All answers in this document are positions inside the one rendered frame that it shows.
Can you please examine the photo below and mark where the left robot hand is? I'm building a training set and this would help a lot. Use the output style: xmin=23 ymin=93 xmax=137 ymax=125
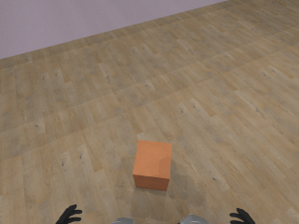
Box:
xmin=55 ymin=204 xmax=82 ymax=224

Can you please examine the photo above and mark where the right robot thigh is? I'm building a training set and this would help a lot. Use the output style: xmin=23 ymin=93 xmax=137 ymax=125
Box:
xmin=179 ymin=214 xmax=209 ymax=224

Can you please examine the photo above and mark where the carton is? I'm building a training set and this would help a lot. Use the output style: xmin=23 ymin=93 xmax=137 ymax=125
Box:
xmin=133 ymin=140 xmax=172 ymax=191

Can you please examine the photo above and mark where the right robot hand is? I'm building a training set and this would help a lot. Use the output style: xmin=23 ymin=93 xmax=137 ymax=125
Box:
xmin=229 ymin=207 xmax=256 ymax=224

